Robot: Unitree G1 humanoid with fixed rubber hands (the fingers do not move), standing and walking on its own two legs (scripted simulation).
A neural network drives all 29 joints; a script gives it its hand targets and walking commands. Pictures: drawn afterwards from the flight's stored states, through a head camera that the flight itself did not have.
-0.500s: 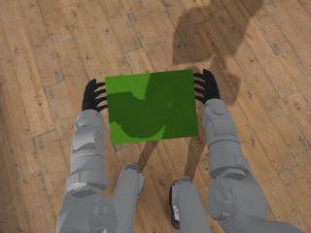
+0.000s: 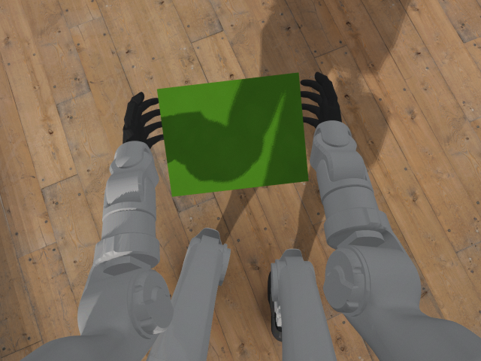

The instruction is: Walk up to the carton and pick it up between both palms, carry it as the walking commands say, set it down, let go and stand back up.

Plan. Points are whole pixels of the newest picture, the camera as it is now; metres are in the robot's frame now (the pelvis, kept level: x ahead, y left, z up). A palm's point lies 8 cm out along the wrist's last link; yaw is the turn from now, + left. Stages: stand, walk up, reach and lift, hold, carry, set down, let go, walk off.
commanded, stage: set down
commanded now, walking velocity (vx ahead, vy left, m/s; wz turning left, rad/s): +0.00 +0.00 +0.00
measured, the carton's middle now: (234, 137) +0.46 +0.08 -0.17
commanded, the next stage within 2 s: none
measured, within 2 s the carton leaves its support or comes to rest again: neither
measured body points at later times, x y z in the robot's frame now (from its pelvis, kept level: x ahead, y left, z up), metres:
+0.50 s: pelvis -0.02 +0.01 -0.07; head +0.27 +0.03 +0.27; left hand +0.44 +0.24 -0.18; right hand +0.52 -0.06 -0.17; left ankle +0.11 +0.15 -0.53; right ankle +0.06 -0.11 -0.53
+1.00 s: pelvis -0.03 +0.01 -0.13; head +0.31 +0.04 +0.16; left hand +0.46 +0.25 -0.27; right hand +0.54 -0.05 -0.27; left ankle +0.11 +0.15 -0.53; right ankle +0.06 -0.11 -0.53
